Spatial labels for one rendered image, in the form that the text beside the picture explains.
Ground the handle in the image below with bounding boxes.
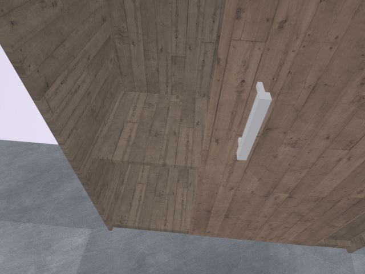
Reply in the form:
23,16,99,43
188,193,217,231
236,82,272,160

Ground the wardrobe door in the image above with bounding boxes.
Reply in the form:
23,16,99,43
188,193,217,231
325,213,365,241
189,0,365,246

